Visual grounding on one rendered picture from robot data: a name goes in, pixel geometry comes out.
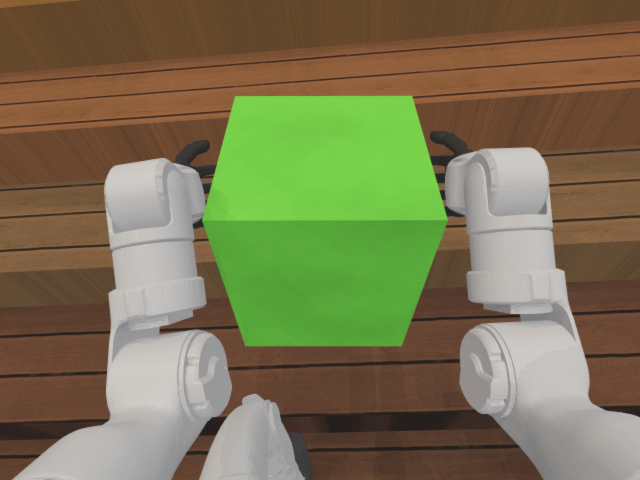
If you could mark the carton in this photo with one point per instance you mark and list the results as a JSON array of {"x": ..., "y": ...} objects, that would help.
[{"x": 324, "y": 217}]

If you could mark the robot right upper arm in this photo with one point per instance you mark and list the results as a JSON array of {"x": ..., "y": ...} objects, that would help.
[{"x": 531, "y": 377}]

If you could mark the robot right hand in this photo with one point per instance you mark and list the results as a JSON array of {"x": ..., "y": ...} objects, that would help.
[{"x": 456, "y": 145}]

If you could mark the right robot forearm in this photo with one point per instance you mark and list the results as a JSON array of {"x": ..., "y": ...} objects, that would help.
[{"x": 504, "y": 194}]

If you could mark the left robot forearm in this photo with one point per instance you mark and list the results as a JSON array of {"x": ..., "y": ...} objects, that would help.
[{"x": 151, "y": 207}]

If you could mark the left robot shin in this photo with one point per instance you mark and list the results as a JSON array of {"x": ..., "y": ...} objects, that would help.
[{"x": 281, "y": 465}]

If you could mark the robot left upper arm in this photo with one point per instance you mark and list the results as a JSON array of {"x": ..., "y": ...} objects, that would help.
[{"x": 162, "y": 390}]

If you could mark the robot left hand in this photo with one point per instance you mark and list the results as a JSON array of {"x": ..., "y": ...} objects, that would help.
[{"x": 187, "y": 155}]

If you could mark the robot left thigh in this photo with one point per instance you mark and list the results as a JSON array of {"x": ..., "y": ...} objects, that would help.
[{"x": 243, "y": 443}]

